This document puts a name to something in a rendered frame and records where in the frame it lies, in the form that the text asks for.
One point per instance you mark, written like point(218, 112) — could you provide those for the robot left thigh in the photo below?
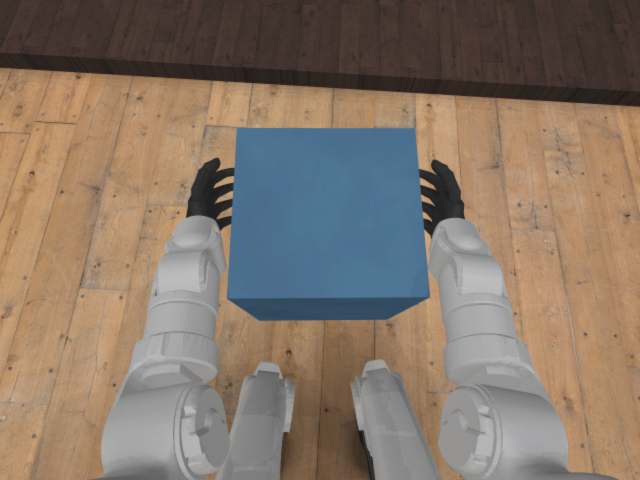
point(264, 412)

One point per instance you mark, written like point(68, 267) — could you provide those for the robot left shin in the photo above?
point(263, 366)

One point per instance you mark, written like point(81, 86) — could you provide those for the right robot hand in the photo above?
point(446, 197)

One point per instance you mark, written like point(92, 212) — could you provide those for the left robot forearm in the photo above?
point(178, 344)

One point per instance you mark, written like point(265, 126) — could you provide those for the right robot forearm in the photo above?
point(482, 343)

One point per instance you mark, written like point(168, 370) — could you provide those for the left robot hand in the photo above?
point(204, 195)

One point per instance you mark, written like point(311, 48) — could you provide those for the robot right upper arm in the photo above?
point(493, 433)

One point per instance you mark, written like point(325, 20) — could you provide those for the robot left upper arm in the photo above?
point(175, 432)

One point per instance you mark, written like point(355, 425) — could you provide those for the carton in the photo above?
point(327, 224)

